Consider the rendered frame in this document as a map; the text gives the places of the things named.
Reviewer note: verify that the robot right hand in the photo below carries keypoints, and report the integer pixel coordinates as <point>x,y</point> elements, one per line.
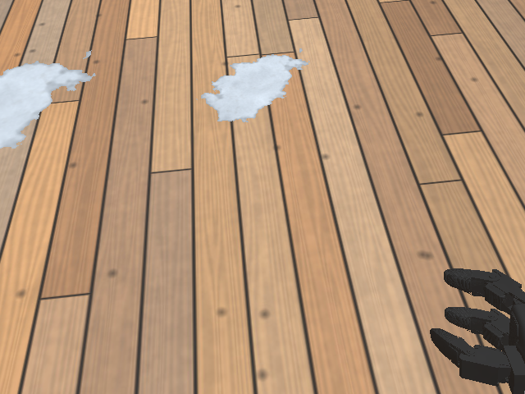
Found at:
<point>506,362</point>

